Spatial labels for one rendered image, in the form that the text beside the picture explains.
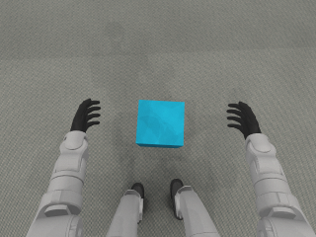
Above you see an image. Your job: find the robot right hand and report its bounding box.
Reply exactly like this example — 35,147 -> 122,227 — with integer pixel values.
226,101 -> 262,140

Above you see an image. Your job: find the robot right thigh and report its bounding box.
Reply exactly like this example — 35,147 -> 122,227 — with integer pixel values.
175,191 -> 220,237

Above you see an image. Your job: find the right robot forearm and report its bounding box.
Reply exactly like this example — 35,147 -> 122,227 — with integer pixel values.
244,133 -> 316,237

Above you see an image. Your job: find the robot left upper arm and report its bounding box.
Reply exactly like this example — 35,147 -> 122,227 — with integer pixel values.
28,214 -> 84,237

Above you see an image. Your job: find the left robot forearm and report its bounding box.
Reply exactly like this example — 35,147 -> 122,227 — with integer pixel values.
26,130 -> 89,237

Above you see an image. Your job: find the carton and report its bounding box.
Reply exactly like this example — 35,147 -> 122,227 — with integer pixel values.
135,100 -> 185,148

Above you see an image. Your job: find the robot left foot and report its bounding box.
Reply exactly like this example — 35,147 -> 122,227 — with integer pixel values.
131,183 -> 144,224

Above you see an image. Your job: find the robot right upper arm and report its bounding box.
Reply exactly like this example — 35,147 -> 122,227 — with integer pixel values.
257,216 -> 315,237

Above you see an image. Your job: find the robot left hand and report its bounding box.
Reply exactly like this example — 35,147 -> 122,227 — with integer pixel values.
70,98 -> 101,133

